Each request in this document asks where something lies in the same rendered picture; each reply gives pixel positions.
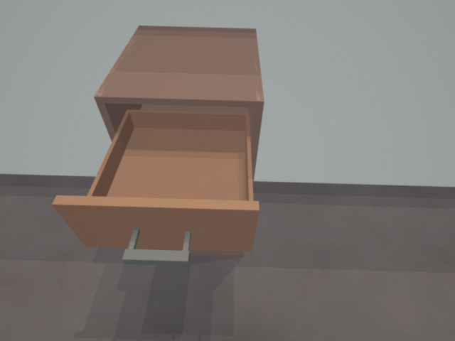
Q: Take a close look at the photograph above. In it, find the cabinet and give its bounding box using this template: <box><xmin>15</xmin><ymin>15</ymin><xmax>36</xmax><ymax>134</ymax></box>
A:
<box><xmin>94</xmin><ymin>26</ymin><xmax>264</xmax><ymax>257</ymax></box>

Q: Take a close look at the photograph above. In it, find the drawer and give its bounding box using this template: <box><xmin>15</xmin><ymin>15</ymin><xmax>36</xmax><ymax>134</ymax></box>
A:
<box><xmin>52</xmin><ymin>109</ymin><xmax>259</xmax><ymax>251</ymax></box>

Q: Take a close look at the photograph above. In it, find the handle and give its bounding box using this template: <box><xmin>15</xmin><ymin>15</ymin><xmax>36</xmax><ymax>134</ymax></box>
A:
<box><xmin>122</xmin><ymin>229</ymin><xmax>191</xmax><ymax>266</ymax></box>

